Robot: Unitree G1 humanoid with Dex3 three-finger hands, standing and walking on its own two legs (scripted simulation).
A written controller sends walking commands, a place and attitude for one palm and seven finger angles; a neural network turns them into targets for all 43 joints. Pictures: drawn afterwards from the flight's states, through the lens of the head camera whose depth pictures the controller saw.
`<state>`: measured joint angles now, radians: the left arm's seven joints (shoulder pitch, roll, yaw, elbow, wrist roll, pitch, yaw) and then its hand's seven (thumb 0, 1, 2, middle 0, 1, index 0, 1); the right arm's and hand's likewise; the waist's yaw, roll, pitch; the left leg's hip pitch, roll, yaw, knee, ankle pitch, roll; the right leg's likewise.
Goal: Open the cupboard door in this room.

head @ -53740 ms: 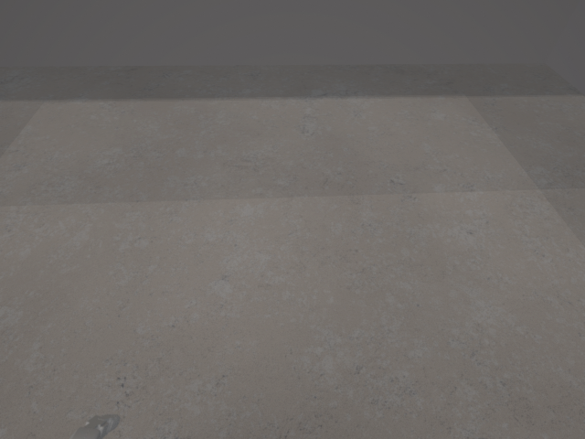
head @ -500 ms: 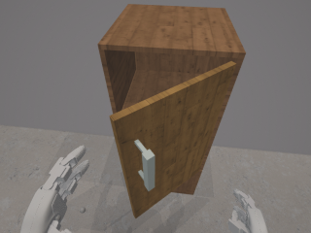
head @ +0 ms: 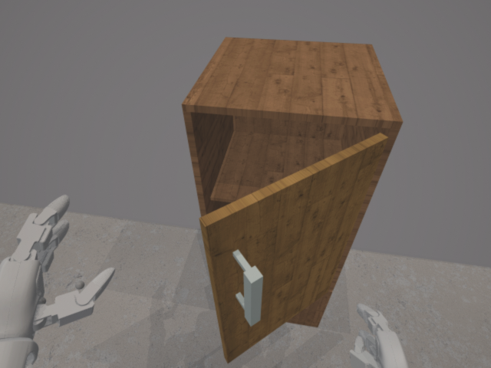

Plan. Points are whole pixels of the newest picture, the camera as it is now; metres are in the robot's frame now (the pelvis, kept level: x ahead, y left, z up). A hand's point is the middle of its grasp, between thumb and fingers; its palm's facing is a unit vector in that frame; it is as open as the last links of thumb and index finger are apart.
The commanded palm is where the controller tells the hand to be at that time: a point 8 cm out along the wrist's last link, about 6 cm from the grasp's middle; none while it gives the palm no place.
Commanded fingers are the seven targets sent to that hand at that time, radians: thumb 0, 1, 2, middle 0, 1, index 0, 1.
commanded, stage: draw the hand back to the body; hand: left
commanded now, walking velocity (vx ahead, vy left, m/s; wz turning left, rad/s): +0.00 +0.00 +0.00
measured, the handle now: (246, 289) +0.26 +0.03 +0.00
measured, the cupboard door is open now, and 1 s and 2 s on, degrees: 42 42 42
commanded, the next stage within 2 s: step back with the hand held close in 0.54 s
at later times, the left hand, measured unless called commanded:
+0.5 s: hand (64, 267) +0.18 +0.24 +0.17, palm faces +0.40 -0.83 -0.38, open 7.5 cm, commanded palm +0.13 +0.28 +0.19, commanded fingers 0.00 0.90 0.90 -0.20 -0.30 -0.20 -0.30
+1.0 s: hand (68, 277) +0.17 +0.23 +0.16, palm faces +0.34 -0.81 -0.48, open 7.4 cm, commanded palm +0.11 +0.28 +0.19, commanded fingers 0.00 0.90 0.90 -0.20 -0.30 -0.20 -0.30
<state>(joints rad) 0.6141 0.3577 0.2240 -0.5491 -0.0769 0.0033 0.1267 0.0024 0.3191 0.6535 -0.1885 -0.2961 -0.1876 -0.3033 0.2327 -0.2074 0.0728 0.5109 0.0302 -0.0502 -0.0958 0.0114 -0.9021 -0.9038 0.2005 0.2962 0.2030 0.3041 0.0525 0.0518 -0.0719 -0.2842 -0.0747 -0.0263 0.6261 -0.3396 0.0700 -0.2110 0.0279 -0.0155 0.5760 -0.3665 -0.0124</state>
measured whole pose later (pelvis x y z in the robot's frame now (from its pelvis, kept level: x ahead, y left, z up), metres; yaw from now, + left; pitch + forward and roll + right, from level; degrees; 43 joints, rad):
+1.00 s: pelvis -0.03 -0.02 +0.01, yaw +0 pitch +0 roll -1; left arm 0.56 0.41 0.38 -0.50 -0.07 -0.12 0.12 0.02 0.89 0.90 -0.21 -0.30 -0.21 -0.30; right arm 0.17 -0.25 -0.02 0.57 0.02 0.04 -0.07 0.01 -0.90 -0.90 0.20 0.30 0.20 0.30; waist -0.01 0.02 0.04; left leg -0.26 -0.05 -0.03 0.47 -0.21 0.04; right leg -0.20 0.05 -0.02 0.43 -0.23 -0.03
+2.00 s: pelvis -0.20 +0.02 +0.01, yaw +4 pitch +1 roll -2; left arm 0.49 0.46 0.50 -0.60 -0.05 -0.24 0.16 0.02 0.89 0.90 -0.21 -0.30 -0.21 -0.30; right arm 0.12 -0.15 -0.03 0.61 -0.02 -0.09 -0.03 0.01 -0.90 -0.90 0.20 0.30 0.20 0.30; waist 0.00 -0.07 0.08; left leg -0.38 0.03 0.02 0.58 -0.22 0.03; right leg -0.53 0.09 0.06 1.05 -0.45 0.02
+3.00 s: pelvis -0.29 +0.01 +0.01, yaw -2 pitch +0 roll -1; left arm 0.51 0.37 0.39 -0.41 -0.04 -0.18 0.15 0.02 0.89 0.90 -0.21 -0.30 -0.21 -0.30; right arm 0.21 -0.19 0.03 0.64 0.00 -0.11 -0.06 0.01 -0.90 -0.90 0.20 0.30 0.20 0.30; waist 0.01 0.00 0.02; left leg -0.30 -0.01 0.06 0.44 -0.14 0.05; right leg -0.10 0.02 -0.03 0.41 -0.31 -0.01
